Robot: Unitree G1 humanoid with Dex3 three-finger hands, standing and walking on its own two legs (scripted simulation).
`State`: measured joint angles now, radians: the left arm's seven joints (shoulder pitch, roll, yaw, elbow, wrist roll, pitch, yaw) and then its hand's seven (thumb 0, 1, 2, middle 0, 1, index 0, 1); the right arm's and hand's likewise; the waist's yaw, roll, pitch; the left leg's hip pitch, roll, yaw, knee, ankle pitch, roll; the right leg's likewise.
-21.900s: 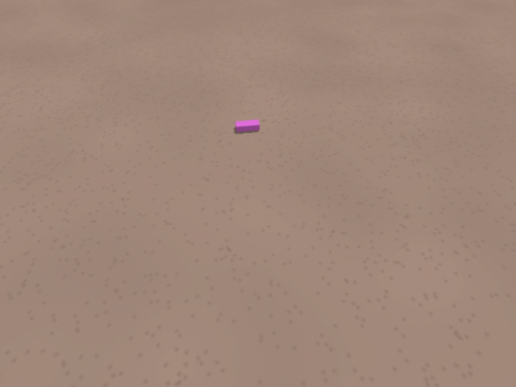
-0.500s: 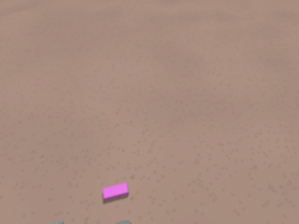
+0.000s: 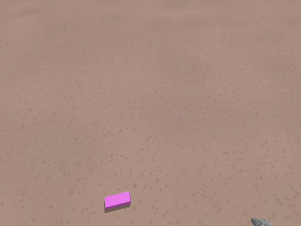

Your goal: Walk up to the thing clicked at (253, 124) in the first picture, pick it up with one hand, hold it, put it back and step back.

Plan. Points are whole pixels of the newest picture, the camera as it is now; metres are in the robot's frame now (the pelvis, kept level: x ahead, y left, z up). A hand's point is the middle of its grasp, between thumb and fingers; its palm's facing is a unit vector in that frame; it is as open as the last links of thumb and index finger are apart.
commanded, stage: walk up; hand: left
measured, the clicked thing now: (117, 200) +0.41 +0.26 -0.75
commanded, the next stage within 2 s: none
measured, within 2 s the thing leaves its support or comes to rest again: neither
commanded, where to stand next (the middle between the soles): +0.02 +0.00 m, yaw +2 degrees
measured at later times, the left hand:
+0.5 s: hand out of the picture +0.07 +0.27 -0.15, palm faces -0.02 -0.95 -0.30, open 7.4 cm
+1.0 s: hand out of the picture +0.03 +0.26 -0.16, palm faces +0.02 -0.91 -0.41, open 7.4 cm
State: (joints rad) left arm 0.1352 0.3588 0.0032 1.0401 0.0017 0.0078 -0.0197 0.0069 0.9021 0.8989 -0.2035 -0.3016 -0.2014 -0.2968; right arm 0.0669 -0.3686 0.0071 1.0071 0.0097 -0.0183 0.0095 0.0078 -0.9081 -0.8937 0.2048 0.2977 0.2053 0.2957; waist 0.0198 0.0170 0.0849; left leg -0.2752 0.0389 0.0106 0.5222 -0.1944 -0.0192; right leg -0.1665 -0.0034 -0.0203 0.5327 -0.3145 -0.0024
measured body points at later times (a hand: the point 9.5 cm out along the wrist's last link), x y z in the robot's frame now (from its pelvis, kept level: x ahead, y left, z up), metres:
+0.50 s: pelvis +0.00 +0.02 +0.01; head +0.01 +0.03 +0.46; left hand +0.07 +0.32 -0.13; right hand +0.07 -0.29 -0.11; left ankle +0.06 +0.13 -0.73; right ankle -0.01 -0.12 -0.73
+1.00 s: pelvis -0.04 -0.02 -0.01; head +0.01 -0.03 +0.43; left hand +0.03 +0.31 -0.13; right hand +0.10 -0.34 -0.13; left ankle +0.06 +0.13 -0.73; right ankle -0.05 -0.14 -0.74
